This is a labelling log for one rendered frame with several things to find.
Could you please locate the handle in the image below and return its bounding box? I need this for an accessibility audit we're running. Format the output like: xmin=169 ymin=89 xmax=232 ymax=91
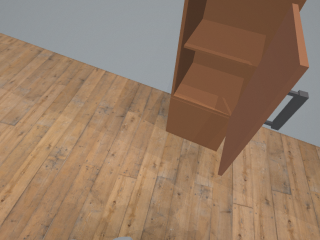
xmin=264 ymin=90 xmax=309 ymax=131

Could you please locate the cupboard door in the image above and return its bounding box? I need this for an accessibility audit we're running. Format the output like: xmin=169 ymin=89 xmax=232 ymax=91
xmin=218 ymin=3 xmax=309 ymax=176

